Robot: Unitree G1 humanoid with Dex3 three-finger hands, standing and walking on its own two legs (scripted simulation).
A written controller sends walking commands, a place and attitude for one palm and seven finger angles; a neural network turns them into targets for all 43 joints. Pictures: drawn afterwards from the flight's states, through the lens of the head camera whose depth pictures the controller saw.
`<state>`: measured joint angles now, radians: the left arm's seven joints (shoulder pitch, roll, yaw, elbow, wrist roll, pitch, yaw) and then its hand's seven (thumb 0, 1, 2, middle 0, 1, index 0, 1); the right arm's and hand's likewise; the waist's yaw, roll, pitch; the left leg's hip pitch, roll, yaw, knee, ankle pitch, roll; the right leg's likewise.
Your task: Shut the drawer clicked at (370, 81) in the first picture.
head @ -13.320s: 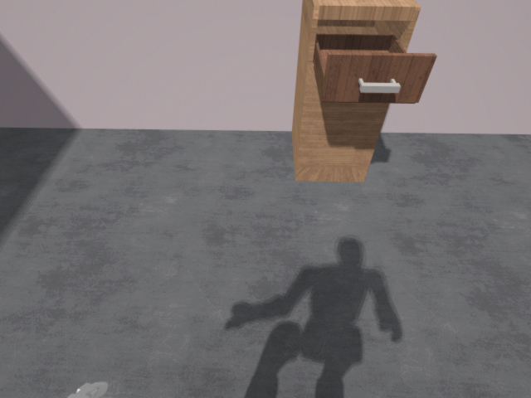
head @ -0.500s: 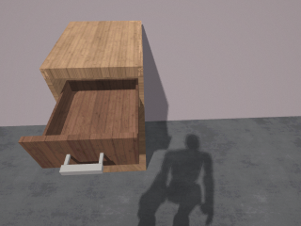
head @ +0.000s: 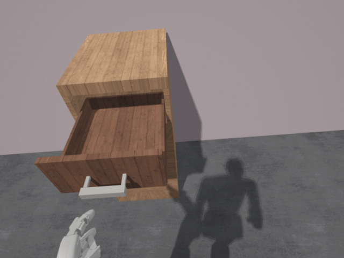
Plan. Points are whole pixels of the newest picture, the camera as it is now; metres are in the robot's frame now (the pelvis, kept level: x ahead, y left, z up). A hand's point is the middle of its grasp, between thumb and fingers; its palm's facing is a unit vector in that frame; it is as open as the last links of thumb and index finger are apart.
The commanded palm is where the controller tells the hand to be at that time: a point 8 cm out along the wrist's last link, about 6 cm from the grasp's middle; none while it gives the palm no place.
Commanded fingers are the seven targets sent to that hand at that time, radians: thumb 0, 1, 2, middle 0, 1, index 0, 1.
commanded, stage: raise the hand and make a fist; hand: left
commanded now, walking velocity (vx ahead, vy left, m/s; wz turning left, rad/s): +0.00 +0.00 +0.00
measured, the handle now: (104, 185) +0.32 +0.21 -0.02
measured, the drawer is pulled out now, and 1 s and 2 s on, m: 0.29 0.28 0.28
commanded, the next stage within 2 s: bring the fist close to the handle in 1.72 s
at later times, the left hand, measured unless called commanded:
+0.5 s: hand (114, 245) +0.16 +0.13 +0.01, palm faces -0.03 -1.00 -0.01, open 4.6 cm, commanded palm +0.12 +0.20 +0.00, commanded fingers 0.00 0.90 0.90 -0.90 -1.06 -0.90 -1.06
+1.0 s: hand (105, 244) +0.15 +0.15 +0.03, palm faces +0.05 -1.00 -0.05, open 3.1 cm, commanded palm +0.11 +0.21 +0.05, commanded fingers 0.00 0.90 0.90 -1.40 -1.60 -1.40 -1.60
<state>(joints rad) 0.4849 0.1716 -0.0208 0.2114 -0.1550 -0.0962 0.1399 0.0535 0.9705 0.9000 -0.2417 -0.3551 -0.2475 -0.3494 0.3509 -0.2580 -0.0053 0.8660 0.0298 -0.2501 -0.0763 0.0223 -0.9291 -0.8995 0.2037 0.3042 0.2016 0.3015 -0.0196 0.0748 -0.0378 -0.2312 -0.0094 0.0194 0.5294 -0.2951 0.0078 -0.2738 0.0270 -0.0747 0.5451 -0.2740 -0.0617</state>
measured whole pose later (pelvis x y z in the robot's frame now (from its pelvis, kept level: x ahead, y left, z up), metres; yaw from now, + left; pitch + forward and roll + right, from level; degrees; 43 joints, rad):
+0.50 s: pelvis -0.04 +0.01 -0.07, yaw +1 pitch +10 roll -2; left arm 0.50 0.13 -0.10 -0.25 -0.12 -0.36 -0.11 0.02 0.91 0.90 -0.70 -0.85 -0.71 -0.85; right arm 0.20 -0.16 0.09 0.45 0.01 -0.18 0.00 0.01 -0.91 -0.90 0.20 0.30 0.20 0.30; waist 0.04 0.04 -0.12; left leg -0.79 -0.01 -0.02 1.12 -0.51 0.02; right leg -0.79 0.00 -0.13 1.07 -0.46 -0.06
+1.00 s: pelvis -0.01 +0.02 -0.06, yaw +0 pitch +9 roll -1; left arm 0.73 0.15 -0.12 -0.42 -0.09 -0.26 0.01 0.02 0.90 0.90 -1.20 -1.40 -1.21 -1.39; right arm 0.26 -0.23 0.01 0.40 0.02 -0.17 -0.02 0.01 -0.91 -0.90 0.20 0.30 0.20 0.30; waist 0.01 0.04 -0.13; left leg -0.66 -0.01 0.02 1.01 -0.51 0.04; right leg -0.68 0.00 -0.08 0.98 -0.46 -0.04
